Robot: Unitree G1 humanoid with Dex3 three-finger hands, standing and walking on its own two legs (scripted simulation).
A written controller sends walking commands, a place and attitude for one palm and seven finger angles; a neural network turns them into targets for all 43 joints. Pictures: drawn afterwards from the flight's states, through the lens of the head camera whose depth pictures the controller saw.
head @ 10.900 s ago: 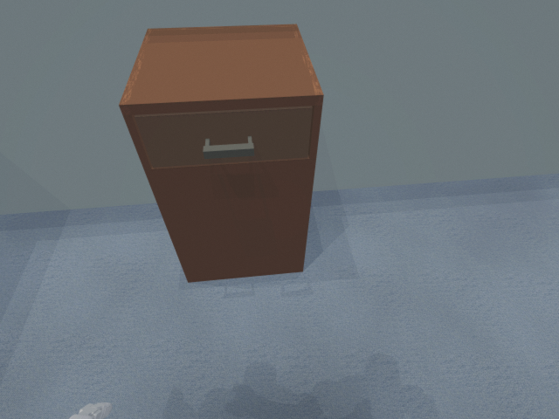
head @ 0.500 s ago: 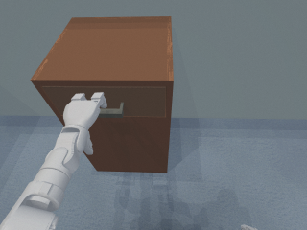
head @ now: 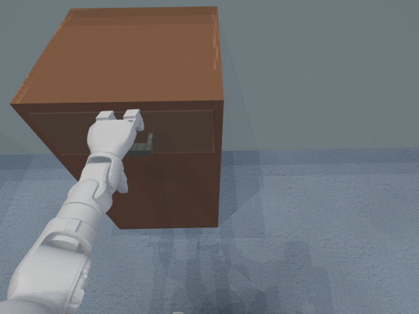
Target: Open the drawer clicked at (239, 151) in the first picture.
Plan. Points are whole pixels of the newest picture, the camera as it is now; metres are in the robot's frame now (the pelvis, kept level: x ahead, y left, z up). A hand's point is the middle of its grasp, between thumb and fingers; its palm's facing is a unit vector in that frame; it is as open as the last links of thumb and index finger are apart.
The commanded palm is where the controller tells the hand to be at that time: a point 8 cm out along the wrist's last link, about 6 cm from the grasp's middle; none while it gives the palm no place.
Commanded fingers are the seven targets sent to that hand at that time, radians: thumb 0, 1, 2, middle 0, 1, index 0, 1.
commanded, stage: move the hooked fingers above the handle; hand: left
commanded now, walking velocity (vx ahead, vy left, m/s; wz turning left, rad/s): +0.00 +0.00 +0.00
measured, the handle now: (128, 143) +0.52 +0.21 -0.04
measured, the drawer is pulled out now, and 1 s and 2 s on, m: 0.00 0.00 0.00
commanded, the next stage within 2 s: lower the fingers behind the handle in 0.84 s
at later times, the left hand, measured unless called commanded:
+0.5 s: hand (123, 149) +0.46 +0.20 +0.02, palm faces -0.06 -0.04 -1.00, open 13.9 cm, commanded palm +0.44 +0.19 +0.08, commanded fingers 0.00 -0.50 0.30 -0.30 -1.20 -0.30 -1.20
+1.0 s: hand (128, 149) +0.45 +0.18 +0.02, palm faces -0.05 -0.04 -1.00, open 13.9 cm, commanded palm +0.43 +0.19 +0.07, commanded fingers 0.00 -0.50 0.30 -0.30 -1.20 -0.30 -1.20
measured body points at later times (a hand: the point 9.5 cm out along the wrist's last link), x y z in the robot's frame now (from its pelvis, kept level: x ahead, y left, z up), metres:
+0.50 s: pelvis +0.00 +0.01 +0.00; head +0.08 +0.00 +0.44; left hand +0.46 +0.20 +0.07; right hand +0.01 -0.26 -0.14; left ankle +0.01 +0.09 -0.71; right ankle -0.04 -0.09 -0.71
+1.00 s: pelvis +0.00 +0.01 +0.00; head +0.07 +0.00 +0.44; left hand +0.45 +0.18 +0.08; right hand +0.05 -0.26 -0.13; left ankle +0.01 +0.09 -0.71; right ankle -0.04 -0.09 -0.71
